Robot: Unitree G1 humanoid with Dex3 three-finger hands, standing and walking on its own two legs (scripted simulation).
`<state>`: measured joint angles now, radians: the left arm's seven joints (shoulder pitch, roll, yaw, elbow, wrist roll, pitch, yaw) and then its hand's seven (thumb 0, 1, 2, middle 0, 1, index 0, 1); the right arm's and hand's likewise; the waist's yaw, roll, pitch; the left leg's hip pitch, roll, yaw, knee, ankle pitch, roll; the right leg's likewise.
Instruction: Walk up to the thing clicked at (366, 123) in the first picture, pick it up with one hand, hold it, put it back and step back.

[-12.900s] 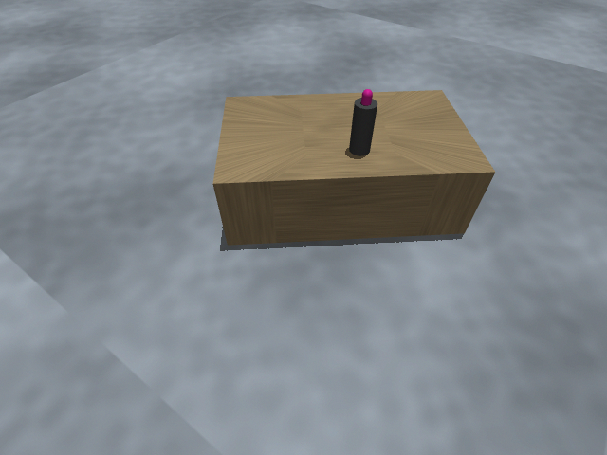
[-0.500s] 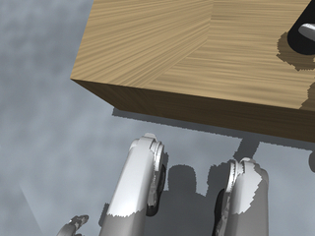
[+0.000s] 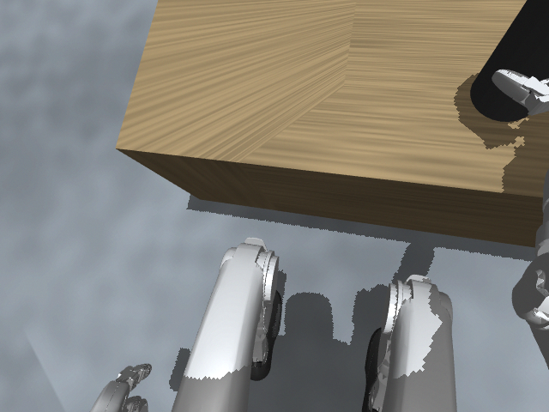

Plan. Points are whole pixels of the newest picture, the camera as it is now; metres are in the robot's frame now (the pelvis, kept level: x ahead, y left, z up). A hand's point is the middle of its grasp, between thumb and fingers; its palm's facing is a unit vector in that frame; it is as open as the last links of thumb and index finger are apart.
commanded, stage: settle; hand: right
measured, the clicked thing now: out of the picture +0.58 -0.19 +0.06
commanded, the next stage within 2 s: lift in 0.86 s
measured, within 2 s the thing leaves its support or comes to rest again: leaves its support in 0.18 s
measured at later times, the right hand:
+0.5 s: hand out of the picture +0.58 -0.20 +0.05, palm faces +0.18 +0.98 -0.07, open 11.5 cm
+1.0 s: hand out of the picture +0.58 -0.19 +0.07, palm faces +0.18 +0.98 -0.06, open 11.6 cm
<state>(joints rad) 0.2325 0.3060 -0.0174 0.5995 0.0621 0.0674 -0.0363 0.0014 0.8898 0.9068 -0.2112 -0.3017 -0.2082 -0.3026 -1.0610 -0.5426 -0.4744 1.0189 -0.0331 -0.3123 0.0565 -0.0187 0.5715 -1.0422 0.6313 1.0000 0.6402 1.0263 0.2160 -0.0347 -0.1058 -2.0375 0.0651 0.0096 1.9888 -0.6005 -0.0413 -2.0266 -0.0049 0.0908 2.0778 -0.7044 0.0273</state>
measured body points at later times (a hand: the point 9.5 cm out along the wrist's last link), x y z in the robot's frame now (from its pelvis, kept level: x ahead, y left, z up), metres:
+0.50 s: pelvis +0.02 +0.00 +0.06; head +0.26 -0.03 +0.44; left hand +0.05 +0.30 -0.04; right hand +0.57 -0.25 +0.06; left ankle +0.10 +0.14 -0.40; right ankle +0.07 -0.13 -0.40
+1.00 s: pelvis +0.03 +0.01 +0.08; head +0.26 -0.01 +0.47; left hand +0.06 +0.30 -0.03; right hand +0.56 -0.24 +0.08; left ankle +0.10 +0.14 -0.40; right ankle +0.07 -0.13 -0.40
